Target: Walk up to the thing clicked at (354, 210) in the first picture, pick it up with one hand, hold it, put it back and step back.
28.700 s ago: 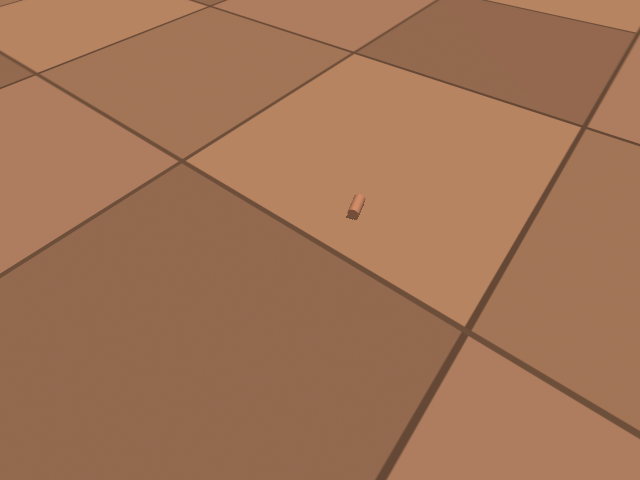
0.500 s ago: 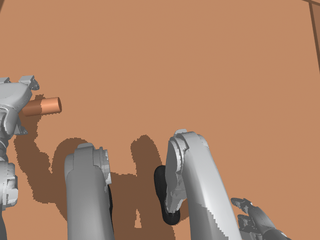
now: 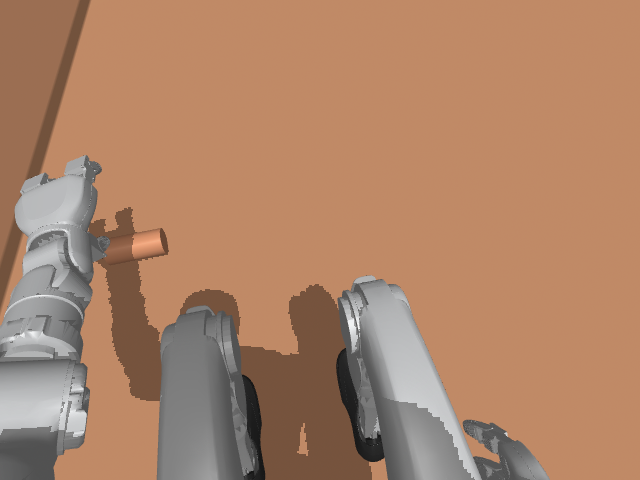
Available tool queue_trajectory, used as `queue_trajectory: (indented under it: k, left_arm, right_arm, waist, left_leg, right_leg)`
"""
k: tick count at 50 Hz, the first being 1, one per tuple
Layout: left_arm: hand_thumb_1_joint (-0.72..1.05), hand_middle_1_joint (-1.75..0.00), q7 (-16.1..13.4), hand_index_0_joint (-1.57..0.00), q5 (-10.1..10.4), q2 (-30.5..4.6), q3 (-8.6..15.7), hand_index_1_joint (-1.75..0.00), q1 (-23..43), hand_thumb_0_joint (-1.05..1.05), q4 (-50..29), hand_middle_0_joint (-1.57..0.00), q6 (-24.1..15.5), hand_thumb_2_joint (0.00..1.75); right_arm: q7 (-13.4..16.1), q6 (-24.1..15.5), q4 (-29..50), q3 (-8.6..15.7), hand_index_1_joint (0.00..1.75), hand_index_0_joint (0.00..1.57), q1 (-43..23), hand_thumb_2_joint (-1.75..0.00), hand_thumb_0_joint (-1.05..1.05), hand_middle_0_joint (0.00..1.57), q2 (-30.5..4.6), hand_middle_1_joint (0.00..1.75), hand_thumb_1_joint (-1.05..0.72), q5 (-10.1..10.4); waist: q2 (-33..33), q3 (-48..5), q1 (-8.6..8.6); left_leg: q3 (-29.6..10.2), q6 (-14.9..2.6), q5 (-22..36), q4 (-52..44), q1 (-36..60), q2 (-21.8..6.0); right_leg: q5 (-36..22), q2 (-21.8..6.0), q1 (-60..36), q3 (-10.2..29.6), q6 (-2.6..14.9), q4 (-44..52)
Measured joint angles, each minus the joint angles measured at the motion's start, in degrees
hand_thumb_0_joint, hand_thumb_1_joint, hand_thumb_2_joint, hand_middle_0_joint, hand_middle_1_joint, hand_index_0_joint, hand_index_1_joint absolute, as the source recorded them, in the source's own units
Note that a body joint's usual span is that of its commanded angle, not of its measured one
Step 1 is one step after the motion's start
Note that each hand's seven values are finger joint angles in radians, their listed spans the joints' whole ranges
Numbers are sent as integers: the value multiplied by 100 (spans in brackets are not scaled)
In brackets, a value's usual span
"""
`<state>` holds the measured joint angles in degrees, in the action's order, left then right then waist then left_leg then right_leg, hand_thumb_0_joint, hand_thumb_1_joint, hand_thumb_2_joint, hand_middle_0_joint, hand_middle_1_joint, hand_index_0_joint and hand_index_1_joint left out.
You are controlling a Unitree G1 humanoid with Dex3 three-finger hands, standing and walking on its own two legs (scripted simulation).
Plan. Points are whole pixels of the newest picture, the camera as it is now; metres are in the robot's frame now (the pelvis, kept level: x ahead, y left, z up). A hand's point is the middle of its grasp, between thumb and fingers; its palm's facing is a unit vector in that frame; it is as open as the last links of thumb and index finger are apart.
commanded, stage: home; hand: left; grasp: from above
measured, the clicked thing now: (136, 246) +0.48 +0.29 -0.37
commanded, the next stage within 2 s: none
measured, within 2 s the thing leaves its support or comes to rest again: neither
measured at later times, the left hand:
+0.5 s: hand (4, 390) +0.26 +0.23 +0.08, palm faces -0.08 -0.88 -0.48, open 7.4 cm
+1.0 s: hand out of the picture +0.23 +0.20 +0.27, palm faces +0.16 -0.96 -0.21, open 7.4 cm
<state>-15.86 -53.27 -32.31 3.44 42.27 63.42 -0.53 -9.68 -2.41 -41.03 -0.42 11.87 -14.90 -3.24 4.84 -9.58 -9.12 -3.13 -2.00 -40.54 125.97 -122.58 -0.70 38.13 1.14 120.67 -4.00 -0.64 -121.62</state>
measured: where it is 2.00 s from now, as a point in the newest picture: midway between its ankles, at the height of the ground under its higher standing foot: (307, 439)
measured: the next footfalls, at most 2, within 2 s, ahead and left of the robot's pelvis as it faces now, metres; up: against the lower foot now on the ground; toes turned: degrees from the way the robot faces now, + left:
none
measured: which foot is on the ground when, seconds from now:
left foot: down 0.00-1.00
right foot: down 0.00-1.00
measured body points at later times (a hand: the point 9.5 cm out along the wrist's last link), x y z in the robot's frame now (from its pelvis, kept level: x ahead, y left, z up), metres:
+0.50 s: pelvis +0.01 +0.00 +0.19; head +0.11 +0.04 +0.62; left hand +0.26 +0.27 +0.11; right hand +0.23 -0.22 +0.11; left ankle +0.07 +0.11 -0.36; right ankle +0.09 -0.12 -0.36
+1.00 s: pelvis +0.08 +0.01 +0.32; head +0.10 +0.02 +0.77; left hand +0.22 +0.25 +0.29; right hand +0.25 -0.22 +0.25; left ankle +0.07 +0.11 -0.36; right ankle +0.09 -0.12 -0.36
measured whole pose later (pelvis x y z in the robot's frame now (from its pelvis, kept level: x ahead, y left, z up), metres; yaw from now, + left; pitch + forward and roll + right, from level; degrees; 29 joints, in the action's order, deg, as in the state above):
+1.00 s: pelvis +0.08 +0.01 +0.32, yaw +6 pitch +12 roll -3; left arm -3.1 3.7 -12.7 2.0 -29.3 -7.2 25.1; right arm 10.2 -10.3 -29.5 -2.4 19.1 -12.4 1.7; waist 3.0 -11.3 -3.3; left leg -2.9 -0.9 -28.8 58.1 -41.0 -0.4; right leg 26.6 1.3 38.5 -2.8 -0.2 -53.3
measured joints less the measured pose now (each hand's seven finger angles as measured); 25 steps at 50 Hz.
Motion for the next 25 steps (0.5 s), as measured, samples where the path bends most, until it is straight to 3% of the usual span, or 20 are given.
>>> queue_trajectory:
  k: [4, 7, 15, 25]
  left_arm:
    - [38, -48, 672, -22, 949, 355, -158, -48, -957, 0, -1166, -23, 151, 90]
    - [57, -42, 954, -22, 1490, 557, -238, -42, -1648, 0, -2021, -23, 168, 90]
    - [82, -33, 960, -22, 2350, 920, -250, -33, -2935, 1, -3300, -22, 446, 90]
    - [89, -31, 1108, -21, 4054, 1280, -396, -31, -4395, 1, -4595, -21, 1369, 90]
  right_arm:
    - [181, 62, 165, 45, 30, 20, 1, -90, 1, 21, -32, 30, -90, 191]
    - [362, 61, 283, 107, 30, 20, -59, -90, 1, 21, -60, 30, -91, 281]
    - [801, -72, 525, 205, 30, 20, -507, -90, 1, 20, -138, 30, -91, 460]
    - [1205, -332, 836, -115, 30, 20, -646, -90, 1, 20, 147, 30, -91, 575]
  waist:
    - [-54, -143, 229]
    - [-185, -198, 369]
    - [-397, -269, 549]
    - [-396, -262, 589]
  left_leg:
    - [31, 26, 52, -615, 660, -7]
    - [21, 54, 132, -1035, 1132, 12]
    - [-37, 92, 395, -2032, 2303, 101]
    - [-37, 95, 631, -3463, 4124, 84]
  right_leg:
    - [-47, 14, -630, 41, 18, 579]
    - [-105, 0, -1109, 39, 39, 984]
    - [-308, -74, -2355, -3, 43, 1992]
    - [-558, -49, -4183, 18, 27, 3444]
